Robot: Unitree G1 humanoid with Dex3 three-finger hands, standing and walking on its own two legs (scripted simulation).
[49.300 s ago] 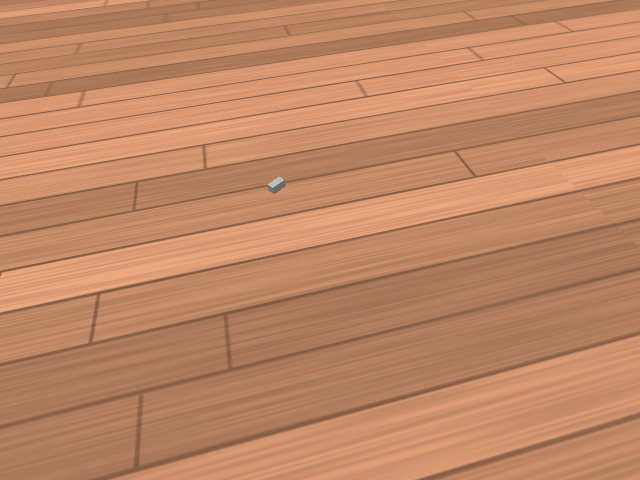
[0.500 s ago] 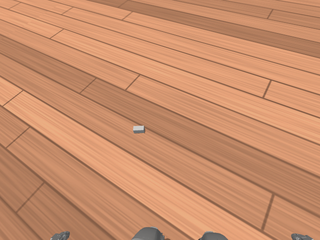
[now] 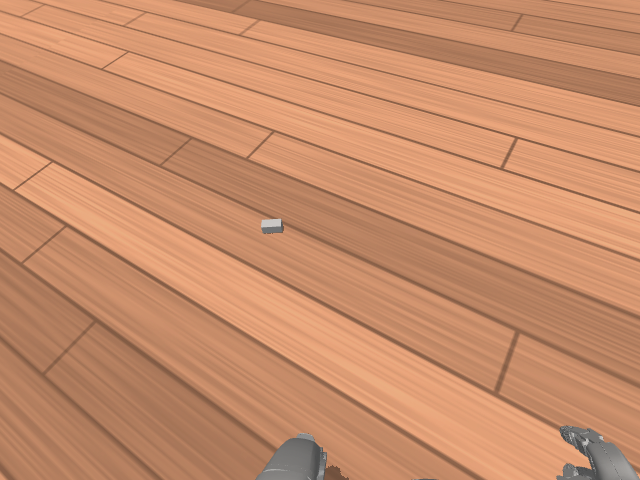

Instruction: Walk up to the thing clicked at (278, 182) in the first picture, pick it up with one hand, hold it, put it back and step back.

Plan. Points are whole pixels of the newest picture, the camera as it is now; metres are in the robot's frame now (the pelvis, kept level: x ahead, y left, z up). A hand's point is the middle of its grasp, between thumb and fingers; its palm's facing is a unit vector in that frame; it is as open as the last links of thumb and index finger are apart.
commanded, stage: step back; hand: left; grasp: from above
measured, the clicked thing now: (272, 226) +1.04 +0.31 -0.74
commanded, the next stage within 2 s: stand in 1.12 s
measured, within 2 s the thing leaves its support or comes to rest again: neither
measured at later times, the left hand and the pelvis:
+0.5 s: hand out of the picture -0.06 +0.29 -0.14, palm faces +0.08 -0.91 -0.40, open 7.4 cm; pelvis -0.08 +0.01 +0.00, yaw +4 degrees
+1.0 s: hand out of the picture +0.03 +0.31 -0.14, palm faces +0.04 -0.93 -0.38, open 7.4 cm; pelvis -0.04 +0.04 +0.01, yaw +3 degrees
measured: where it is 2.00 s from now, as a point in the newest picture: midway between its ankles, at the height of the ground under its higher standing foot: outside the picture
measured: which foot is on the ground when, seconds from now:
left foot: up 0.00-0.22, down 0.24-1.00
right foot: down 0.00-1.00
